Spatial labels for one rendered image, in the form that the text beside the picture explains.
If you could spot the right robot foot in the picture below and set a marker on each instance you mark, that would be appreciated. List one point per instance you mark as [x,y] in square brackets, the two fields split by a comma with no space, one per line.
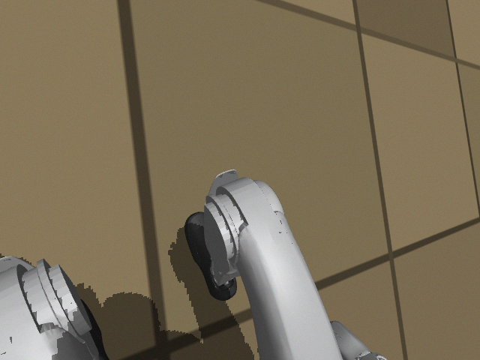
[194,232]

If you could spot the right robot hand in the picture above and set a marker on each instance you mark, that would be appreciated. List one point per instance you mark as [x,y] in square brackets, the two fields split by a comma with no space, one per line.
[351,348]

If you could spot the left robot foot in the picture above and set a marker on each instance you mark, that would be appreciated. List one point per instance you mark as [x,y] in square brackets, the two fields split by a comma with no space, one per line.
[96,334]

